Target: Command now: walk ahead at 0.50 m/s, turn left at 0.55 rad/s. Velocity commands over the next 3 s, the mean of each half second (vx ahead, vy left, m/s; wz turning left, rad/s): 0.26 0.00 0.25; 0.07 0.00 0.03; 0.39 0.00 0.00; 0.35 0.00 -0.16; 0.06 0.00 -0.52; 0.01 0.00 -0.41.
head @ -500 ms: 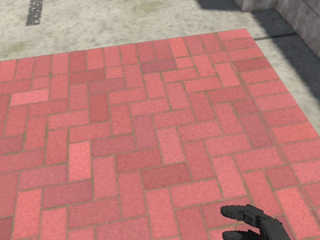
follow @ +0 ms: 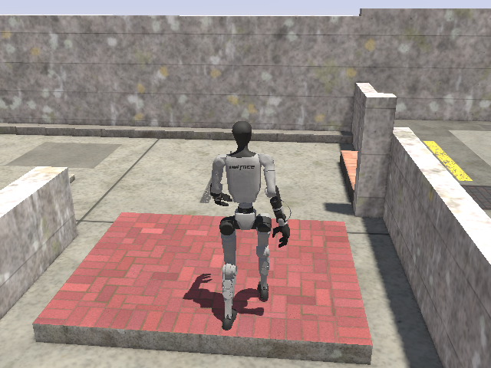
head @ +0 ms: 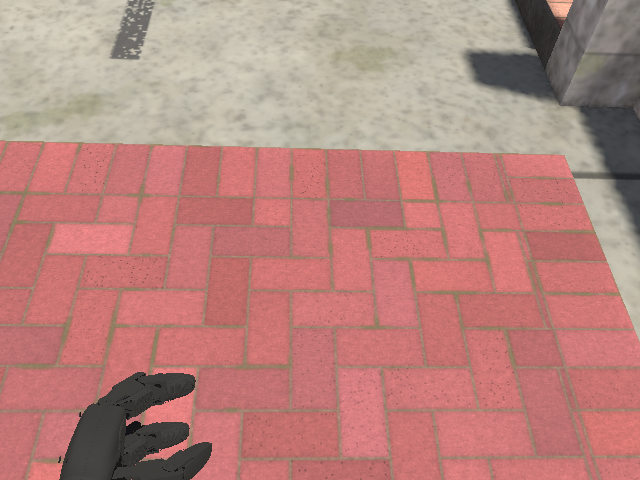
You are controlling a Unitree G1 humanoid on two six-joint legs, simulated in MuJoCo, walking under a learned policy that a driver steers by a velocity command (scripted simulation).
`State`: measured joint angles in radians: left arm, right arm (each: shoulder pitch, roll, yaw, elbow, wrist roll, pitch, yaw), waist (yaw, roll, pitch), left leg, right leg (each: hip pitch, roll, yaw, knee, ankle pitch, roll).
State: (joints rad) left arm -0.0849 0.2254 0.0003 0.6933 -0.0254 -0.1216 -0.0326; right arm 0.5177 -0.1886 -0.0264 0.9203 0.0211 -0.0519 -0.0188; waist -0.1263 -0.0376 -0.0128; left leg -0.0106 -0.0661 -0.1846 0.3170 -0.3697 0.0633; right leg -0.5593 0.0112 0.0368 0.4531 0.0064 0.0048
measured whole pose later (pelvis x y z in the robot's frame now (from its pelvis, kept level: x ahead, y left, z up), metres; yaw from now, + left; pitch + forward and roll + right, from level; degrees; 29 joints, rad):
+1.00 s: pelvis +0.25 +0.00 -0.01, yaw +6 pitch +0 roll +0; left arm 0.31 0.22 0.03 0.94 -0.01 -0.02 0.04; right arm 0.20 -0.20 -0.07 0.80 0.01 -0.02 -0.01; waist 0.02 0.00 -0.01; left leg -0.37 -0.02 -0.01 0.68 -0.35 0.04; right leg -0.15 -0.02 -0.02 0.61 -0.47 0.00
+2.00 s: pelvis +0.64 -0.03 +0.01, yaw -1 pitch +2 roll -1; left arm 0.32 0.25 0.06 0.92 -0.01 -0.04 0.01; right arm 0.02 -0.25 -0.06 0.80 0.00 -0.05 -0.02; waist 0.07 0.04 0.03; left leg -0.60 0.04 -0.08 0.62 -0.04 -0.03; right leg -0.15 0.09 0.03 0.34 -0.22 -0.07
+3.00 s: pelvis +0.76 -0.06 +0.00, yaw -29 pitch +2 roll +0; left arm 0.16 0.29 0.06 0.64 0.00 -0.10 -0.09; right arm 0.25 -0.31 -0.05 0.80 -0.03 -0.05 0.02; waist -0.02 0.03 0.04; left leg -0.35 0.09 0.03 0.62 -0.23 -0.10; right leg -0.23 0.09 0.06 0.44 -0.24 -0.07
